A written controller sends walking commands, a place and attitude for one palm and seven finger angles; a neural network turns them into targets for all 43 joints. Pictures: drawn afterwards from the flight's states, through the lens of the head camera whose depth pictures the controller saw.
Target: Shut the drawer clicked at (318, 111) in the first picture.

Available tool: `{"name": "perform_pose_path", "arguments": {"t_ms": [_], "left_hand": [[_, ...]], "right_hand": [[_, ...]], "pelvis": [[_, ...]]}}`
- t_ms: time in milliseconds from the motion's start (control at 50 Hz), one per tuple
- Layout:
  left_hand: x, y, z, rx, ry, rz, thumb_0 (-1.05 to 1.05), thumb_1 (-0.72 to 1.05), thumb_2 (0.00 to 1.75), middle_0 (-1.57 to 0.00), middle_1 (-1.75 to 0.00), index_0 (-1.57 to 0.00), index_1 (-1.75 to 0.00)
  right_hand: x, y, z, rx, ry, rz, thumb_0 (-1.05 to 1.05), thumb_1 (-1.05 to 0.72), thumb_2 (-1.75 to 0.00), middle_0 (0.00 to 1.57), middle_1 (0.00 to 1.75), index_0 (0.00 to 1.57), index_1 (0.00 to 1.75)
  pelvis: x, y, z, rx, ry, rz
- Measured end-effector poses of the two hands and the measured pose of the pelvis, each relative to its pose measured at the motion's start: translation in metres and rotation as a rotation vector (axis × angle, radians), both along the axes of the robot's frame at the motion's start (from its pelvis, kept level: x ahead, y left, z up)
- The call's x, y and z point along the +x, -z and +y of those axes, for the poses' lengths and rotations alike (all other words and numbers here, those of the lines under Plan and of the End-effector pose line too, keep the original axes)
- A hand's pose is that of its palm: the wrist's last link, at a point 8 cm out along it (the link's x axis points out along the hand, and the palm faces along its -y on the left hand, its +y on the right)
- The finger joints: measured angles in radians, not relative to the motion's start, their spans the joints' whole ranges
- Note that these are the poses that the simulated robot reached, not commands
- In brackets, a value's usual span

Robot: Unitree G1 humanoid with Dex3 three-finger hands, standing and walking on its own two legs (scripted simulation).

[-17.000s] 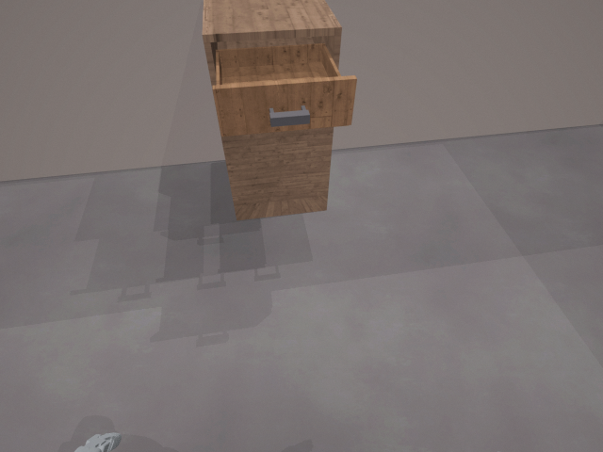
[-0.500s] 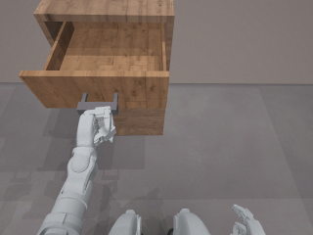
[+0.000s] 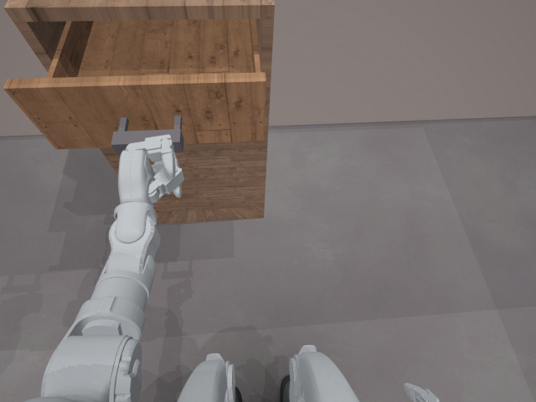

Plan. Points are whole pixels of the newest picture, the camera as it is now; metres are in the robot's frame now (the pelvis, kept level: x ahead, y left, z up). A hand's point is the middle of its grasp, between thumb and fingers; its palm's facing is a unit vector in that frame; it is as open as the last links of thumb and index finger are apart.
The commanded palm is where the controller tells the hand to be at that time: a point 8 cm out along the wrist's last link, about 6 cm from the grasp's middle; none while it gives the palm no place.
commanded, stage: push the drawer shut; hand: left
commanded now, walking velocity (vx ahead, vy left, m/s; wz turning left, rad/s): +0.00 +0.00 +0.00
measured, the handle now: (150, 131) +0.53 +0.17 +0.04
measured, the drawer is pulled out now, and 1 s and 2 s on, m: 0.15 0.03 0.00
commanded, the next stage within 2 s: pull the fist back off the drawer in 1.62 s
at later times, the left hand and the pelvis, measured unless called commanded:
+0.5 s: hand (178, 146) +0.50 +0.12 +0.04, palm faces +0.06 -1.00 -0.04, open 3.1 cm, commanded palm +0.48 +0.17 +0.04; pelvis +0.00 +0.00 -0.01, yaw +0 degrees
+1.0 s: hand (182, 111) +0.57 +0.12 +0.04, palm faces +0.06 -1.00 -0.03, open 3.1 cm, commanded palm +0.55 +0.17 +0.04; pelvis +0.00 +0.00 -0.02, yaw -2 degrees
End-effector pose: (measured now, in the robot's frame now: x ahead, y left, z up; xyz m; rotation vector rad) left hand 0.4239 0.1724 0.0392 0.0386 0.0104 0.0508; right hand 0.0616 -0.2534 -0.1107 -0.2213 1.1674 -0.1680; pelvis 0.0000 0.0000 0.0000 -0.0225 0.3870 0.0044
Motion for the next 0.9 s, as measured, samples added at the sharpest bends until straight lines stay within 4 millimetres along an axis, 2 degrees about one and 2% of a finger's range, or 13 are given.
{"name": "perform_pose_path", "arguments": {"t_ms": [280, 460, 660, 900], "left_hand": [[0.019, -0.001, -0.002, 0.001, -0.016, -0.009, 0.01, 0.85, 0.91, -1.4, -1.6, -1.4, -1.6], [0.042, 0.0, 0.003, 0.004, -0.011, -0.009, 0.0, 0.81, 0.9, -1.4, -1.6, -1.4, -1.6], [0.073, -0.001, 0.005, -0.002, -0.005, 0.009, 0.01, 0.81, 0.9, -1.4, -1.6, -1.4, -1.6], [0.107, -0.002, 0.002, -0.012, -0.006, 0.019, 0.01, 0.84, 0.91, -1.4, -1.6, -1.4, -1.6]], "right_hand": [[-0.014, 0.002, -0.003, 0.004, 0.019, 0.063, 0.0, -0.91, -0.9, 0.2, 0.3, 0.2, 0.3], [-0.025, 0.004, -0.009, -0.026, 0.023, 0.093, 0.0, -0.91, -0.9, 0.2, 0.3, 0.2, 0.3], [-0.055, 0.006, -0.008, -0.035, 0.051, 0.171, 0.0, -0.91, -0.9, 0.2, 0.3, 0.2, 0.3], [-0.092, 0.002, 0.003, -0.024, 0.098, 0.293, 0.0, -0.91, -0.9, 0.2, 0.3, 0.2, 0.3]], "pelvis": [[0.003, 0.001, -0.003, 0.002, 0.004, 0.014], [-0.003, 0.007, -0.005, -0.005, -0.002, 0.038], [-0.005, 0.012, -0.003, -0.017, 0.001, 0.073], [-0.001, 0.015, 0.002, -0.029, 0.009, 0.113]]}}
